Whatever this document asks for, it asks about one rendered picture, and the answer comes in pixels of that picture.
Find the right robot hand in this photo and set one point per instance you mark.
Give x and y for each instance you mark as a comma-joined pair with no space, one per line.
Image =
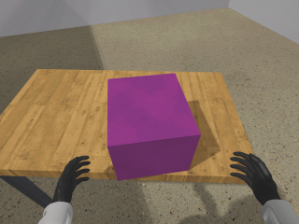
257,176

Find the right robot forearm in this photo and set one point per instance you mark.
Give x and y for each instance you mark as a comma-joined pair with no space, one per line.
278,212

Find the table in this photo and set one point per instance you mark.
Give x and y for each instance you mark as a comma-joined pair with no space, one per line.
61,114

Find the left robot forearm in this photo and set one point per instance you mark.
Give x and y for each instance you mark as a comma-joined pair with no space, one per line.
57,213

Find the left robot hand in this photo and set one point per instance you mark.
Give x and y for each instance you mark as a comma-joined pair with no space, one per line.
67,181

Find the carton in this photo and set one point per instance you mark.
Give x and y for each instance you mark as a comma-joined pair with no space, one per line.
150,126

